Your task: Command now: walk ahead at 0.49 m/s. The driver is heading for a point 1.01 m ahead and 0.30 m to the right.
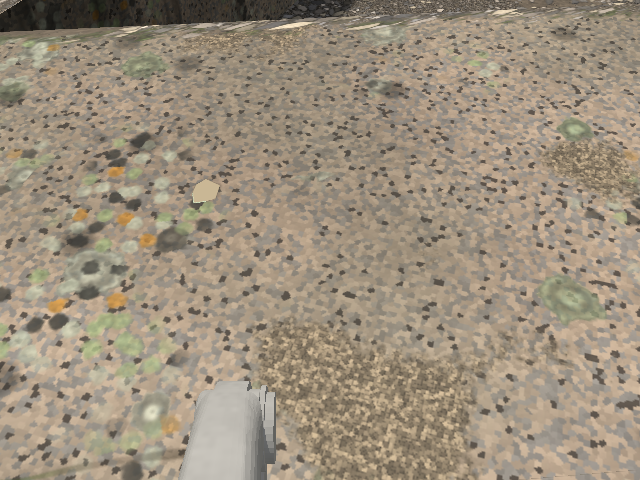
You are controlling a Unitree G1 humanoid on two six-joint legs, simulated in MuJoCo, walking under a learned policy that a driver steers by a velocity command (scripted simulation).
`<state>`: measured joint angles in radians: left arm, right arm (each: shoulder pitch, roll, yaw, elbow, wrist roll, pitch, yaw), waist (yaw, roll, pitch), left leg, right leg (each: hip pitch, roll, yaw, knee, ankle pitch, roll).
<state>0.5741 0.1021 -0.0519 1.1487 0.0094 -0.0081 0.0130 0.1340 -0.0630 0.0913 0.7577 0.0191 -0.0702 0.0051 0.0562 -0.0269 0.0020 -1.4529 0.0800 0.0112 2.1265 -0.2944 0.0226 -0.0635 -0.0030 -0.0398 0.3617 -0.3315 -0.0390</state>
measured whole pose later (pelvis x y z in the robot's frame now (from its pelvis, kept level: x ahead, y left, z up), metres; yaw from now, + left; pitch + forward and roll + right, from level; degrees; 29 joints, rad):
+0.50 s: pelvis +0.28 +0.05 +0.20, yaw -5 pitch +3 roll +0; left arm 0.10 0.19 -0.01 0.78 -0.03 -0.05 -0.03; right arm 0.44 -0.13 0.03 1.07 -0.03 -0.12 0.00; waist -0.05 -0.04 -0.08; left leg -0.11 -0.01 0.21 0.30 -0.24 0.06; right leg -0.94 -0.03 0.08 1.14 0.15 -0.09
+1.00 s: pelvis +0.58 -0.04 +0.19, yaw -21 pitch +2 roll -1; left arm 0.32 0.24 0.07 0.77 -0.01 -0.06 -0.02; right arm 0.11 -0.27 -0.04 0.73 -0.01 -0.14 -0.01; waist 0.03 0.03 0.00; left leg -0.64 0.13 -0.08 1.12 -0.29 -0.04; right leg -0.21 0.12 0.03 0.34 -0.18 -0.11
